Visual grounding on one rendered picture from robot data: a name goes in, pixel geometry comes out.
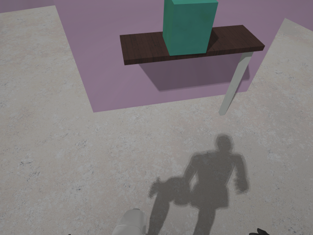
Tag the carton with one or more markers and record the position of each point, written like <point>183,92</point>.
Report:
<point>187,25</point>

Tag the table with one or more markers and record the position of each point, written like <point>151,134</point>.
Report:
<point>150,47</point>

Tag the left robot thigh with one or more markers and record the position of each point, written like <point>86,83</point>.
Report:
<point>133,222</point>

